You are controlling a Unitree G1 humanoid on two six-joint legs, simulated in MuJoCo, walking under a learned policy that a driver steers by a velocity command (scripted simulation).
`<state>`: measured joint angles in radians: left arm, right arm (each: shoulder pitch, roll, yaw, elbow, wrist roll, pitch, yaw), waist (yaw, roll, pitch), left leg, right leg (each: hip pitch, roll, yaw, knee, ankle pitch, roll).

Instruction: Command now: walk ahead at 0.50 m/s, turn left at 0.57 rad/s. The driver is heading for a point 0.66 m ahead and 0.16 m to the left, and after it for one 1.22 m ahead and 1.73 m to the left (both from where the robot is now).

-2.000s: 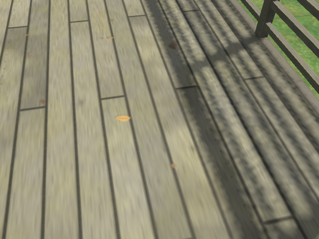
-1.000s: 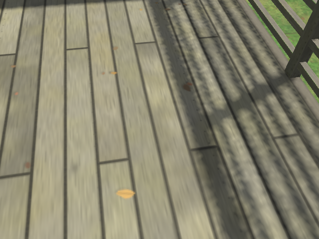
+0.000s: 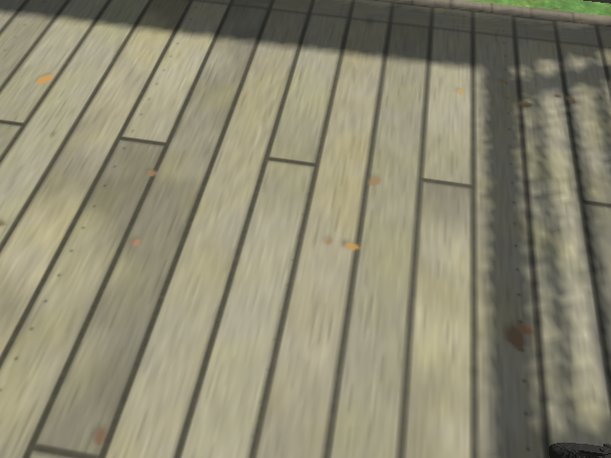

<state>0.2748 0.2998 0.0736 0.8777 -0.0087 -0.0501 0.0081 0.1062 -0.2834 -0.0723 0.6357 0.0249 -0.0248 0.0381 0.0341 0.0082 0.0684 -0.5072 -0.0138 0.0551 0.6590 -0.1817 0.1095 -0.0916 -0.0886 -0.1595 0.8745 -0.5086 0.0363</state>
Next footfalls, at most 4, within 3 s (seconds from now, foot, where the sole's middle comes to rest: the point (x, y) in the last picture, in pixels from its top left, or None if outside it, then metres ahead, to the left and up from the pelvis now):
0.44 right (366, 454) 0.44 -0.09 -0.75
0.96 left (197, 382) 0.58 0.28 -0.75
1.46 right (258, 311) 0.76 0.16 -0.75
1.86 left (194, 414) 0.51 0.28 -0.75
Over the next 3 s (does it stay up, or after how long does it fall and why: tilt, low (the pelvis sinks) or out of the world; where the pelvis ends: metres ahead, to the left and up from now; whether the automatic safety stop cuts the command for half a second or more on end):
stays up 0.57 0.38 0.03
